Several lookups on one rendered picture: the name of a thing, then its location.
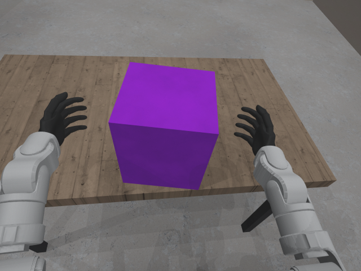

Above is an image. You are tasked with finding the left robot forearm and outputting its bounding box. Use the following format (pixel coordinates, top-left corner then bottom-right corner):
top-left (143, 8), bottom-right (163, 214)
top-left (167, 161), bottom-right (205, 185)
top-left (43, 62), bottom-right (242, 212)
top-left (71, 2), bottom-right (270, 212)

top-left (0, 132), bottom-right (61, 255)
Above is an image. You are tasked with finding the right robot hand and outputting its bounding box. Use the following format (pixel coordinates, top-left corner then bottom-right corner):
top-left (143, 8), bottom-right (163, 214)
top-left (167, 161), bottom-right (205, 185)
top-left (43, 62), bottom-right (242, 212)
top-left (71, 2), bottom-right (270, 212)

top-left (234, 105), bottom-right (275, 156)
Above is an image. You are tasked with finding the right robot forearm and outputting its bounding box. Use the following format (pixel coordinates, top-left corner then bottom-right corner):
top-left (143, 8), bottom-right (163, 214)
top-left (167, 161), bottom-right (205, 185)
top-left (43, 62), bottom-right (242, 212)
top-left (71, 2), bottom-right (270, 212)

top-left (253, 146), bottom-right (346, 271)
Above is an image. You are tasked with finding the carton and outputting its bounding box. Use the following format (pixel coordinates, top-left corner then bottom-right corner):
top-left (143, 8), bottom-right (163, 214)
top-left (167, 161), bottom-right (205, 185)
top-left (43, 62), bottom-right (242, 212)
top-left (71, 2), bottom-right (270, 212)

top-left (108, 62), bottom-right (219, 190)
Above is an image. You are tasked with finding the left robot hand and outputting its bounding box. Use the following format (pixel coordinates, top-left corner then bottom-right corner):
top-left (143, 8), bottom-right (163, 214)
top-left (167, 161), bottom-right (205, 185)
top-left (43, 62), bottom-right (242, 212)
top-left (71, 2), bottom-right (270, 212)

top-left (39, 92), bottom-right (87, 146)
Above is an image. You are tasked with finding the table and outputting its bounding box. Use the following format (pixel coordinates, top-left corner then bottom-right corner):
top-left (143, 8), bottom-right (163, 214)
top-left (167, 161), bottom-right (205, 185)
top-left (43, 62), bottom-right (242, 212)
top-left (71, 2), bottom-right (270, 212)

top-left (0, 54), bottom-right (336, 253)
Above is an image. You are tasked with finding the robot left upper arm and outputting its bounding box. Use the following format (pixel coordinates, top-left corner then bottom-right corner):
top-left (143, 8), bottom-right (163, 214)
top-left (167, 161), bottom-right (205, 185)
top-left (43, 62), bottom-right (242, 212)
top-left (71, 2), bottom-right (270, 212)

top-left (0, 256), bottom-right (46, 271)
